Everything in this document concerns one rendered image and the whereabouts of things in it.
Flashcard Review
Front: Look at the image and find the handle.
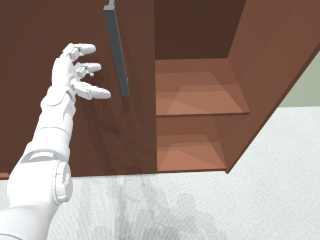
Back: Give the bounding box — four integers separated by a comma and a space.
103, 0, 130, 97

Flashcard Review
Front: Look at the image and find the robot left upper arm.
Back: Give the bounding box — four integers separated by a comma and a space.
0, 160, 73, 240

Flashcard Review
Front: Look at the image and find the robot left hand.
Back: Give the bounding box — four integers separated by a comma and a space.
52, 43, 111, 100

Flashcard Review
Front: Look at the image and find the left robot forearm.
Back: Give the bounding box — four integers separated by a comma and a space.
6, 84, 76, 205

